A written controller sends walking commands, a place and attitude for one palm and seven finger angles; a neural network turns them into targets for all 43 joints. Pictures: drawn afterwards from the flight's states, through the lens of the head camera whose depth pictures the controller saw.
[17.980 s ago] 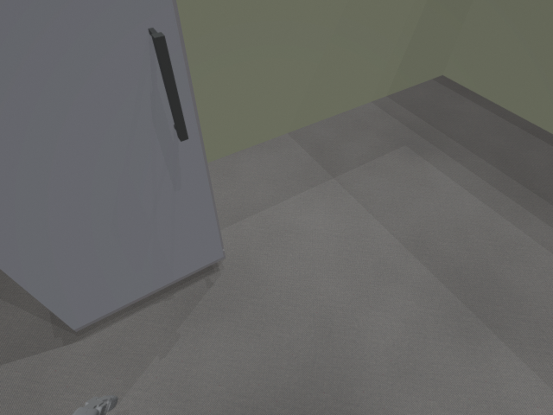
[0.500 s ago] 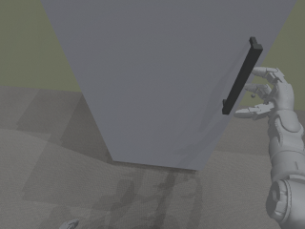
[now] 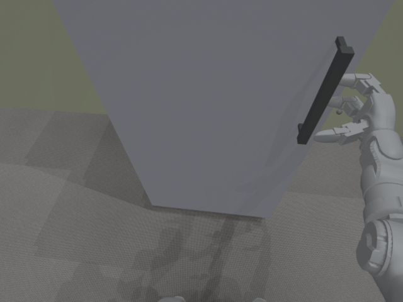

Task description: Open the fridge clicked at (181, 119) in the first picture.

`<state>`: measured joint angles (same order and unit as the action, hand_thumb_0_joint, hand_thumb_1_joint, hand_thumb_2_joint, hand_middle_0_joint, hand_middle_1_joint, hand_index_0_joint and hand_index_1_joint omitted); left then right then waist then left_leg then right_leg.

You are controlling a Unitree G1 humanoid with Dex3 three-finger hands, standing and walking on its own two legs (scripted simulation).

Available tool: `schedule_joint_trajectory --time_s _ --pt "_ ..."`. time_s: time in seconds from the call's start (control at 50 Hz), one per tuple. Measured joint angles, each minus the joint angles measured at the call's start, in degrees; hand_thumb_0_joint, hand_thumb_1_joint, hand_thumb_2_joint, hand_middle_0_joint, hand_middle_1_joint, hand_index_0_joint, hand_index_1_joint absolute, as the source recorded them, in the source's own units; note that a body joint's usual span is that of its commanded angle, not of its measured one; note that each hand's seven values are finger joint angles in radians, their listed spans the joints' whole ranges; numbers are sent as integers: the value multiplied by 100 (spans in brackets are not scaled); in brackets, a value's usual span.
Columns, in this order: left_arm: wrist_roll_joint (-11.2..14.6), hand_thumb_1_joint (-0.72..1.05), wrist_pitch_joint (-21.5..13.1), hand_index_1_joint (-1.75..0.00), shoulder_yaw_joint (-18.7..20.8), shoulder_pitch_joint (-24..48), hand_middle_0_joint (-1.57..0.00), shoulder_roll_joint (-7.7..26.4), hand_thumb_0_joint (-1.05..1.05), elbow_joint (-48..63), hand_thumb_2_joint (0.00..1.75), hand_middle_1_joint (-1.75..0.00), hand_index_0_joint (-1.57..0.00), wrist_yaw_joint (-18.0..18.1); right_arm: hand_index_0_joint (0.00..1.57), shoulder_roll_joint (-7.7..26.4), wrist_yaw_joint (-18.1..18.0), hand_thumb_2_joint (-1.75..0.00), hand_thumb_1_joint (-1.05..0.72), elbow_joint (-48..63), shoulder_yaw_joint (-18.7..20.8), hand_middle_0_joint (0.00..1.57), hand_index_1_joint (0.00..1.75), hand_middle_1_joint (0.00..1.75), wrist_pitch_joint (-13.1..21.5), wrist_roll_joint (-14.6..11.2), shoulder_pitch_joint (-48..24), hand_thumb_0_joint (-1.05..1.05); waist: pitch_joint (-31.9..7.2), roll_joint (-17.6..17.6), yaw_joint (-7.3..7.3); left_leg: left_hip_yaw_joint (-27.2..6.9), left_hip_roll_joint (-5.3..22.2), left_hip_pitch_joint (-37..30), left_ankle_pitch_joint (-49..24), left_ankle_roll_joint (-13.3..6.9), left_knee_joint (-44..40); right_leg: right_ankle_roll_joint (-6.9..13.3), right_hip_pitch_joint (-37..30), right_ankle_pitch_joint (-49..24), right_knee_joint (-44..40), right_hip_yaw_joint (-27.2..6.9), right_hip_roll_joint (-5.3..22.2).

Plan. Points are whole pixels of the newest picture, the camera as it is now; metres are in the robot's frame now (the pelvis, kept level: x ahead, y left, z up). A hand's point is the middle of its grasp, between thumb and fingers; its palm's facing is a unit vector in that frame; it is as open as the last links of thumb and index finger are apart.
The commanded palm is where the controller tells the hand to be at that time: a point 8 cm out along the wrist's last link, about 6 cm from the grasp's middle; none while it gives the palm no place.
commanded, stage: slide the fingers in behind the handle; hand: right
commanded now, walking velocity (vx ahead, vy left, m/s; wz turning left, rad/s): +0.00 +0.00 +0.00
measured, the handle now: (318, 98) +0.52 -0.15 +0.11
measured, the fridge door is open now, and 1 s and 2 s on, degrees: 0 0 0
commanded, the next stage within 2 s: grip the handle and tug to test in 1.68 s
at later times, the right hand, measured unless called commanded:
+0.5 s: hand (329, 116) +0.47 -0.16 +0.12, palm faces -0.01 +1.00 +0.00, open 14.0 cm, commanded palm +0.44 -0.21 +0.12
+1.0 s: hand (315, 113) +0.47 -0.14 +0.12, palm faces -0.01 +1.00 -0.01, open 14.0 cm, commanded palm +0.45 -0.19 +0.12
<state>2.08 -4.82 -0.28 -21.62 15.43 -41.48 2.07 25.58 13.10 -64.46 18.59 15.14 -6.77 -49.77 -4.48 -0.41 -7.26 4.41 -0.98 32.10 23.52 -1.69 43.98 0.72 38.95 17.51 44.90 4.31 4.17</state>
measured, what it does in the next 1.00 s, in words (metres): stands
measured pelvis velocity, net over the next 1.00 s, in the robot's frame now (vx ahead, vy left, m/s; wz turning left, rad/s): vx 0.00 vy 0.00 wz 0.00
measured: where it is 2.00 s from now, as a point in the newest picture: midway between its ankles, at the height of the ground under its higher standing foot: outside the picture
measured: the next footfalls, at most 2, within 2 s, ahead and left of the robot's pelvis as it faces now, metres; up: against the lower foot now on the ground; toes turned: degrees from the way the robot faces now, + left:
none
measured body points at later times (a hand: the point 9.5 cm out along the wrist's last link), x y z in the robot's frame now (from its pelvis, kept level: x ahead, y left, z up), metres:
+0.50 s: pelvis +0.00 -0.01 +0.00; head +0.05 -0.02 +0.45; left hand +0.05 +0.26 -0.11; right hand +0.46 -0.22 +0.13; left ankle -0.02 +0.10 -0.71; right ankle +0.04 -0.11 -0.71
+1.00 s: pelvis +0.00 +0.00 +0.00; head +0.05 +0.00 +0.45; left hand +0.04 +0.27 -0.12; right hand +0.47 -0.19 +0.12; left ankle -0.02 +0.10 -0.71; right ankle +0.04 -0.11 -0.71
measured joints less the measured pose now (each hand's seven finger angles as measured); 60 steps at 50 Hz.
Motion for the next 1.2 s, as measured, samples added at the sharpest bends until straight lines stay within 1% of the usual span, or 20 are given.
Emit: schedule_joint_trajectory --time_s 0.18,0.22,0.34,0.44,0.52,0.64,0.74,0.88,0.96,1.04,1.2 --pt "3 91 23 -30 -22 -83 -20 -54 1 -6 90 -30 -21 -9 34 -32 -27 -30 50 100 75 32 122 121 -9 -15 134 -2 -23 -22 -15 -53 -8 -14 -30 21 -26 23 -33 -2 -17 49 11" --pt "11 91 15 -30 -13 -89 -20 -62 1 14 90 -30 -21 -13 33 -60 -50 -30 50 178 32 32 122 121 -15 -40 214 -2 -27 -27 -3 -65 -10 -45 -37 27 -45 28 -65 0 -31 60 12" --pt "27 91 -14 -30 7 -34 -20 -68 1 20 90 -30 -21 -23 31 -271 -147 -30 50 420 -151 31 120 120 -27 -78 390 -2 -30 -31 69 -62 4 -149 -33 42 -75 39 -154 13 -40 55 -6" --pt "24 91 -56 -30 14 94 -20 -72 1 14 90 -30 -21 -31 31 -443 -296 -30 50 477 -295 31 120 120 -32 -50 381 -2 -18 -30 107 -48 24 -194 -24 51 -72 46 -192 13 -39 41 -30" --pt "12 91 -80 -30 -4 193 -20 -80 1 15 90 -30 -21 -47 30 -540 -377 -30 50 409 -301 30 120 120 -16 -28 312 -2 -23 -21 119 -53 35 -201 -17 52 -59 47 -209 9 -48 46 -40" --pt "0 91 -96 -30 -20 239 -20 -95 1 52 90 -30 -21 -67 30 -546 -463 -30 50 319 -351 30 120 120 7 19 244 -2 -7 -23 108 -48 32 -193 -12 41 -48 35 -207 0 -55 39 -40" --pt "-8 91 -89 -30 -6 196 -20 -96 1 8 90 -30 -21 -77 30 -594 -492 -30 50 338 -372 30 120 120 43 -6 230 -2 -2 -33 124 -48 27 -189 -7 27 -48 20 -211 -4 -70 36 -37" --pt "-5 91 -56 -30 8 110 -20 -93 1 -45 90 -30 -21 -83 30 -624 -519 -30 50 368 -362 30 120 120 28 3 300 -2 -4 -35 107 -50 13 -219 -7 5 -77 -3 -254 -16 -119 34 -27" --pt "-4 91 -73 -30 34 79 -20 -88 1 -86 90 -30 -21 -85 30 -681 -573 -30 50 410 -449 30 120 120 57 -10 310 -2 12 -50 112 -40 6 -241 -7 -8 -90 -18 -273 -22 -135 21 -24" --pt "-16 91 -64 -30 34 92 -20 -85 1 -117 90 -30 -21 -89 30 -736 -608 -30 50 374 -390 30 120 120 57 6 289 -2 -1 -47 99 -49 -2 -251 -12 -20 -105 -29 -297 -35 -168 28 -18" --pt "-19 91 -63 -30 32 120 -20 -88 1 -67 90 -30 -21 -98 30 -699 -639 -30 50 325 -328 30 120 120 81 30 302 -2 4 -45 76 -57 -20 -266 -31 -39 -138 -47 -328 -62 -222 32 -5"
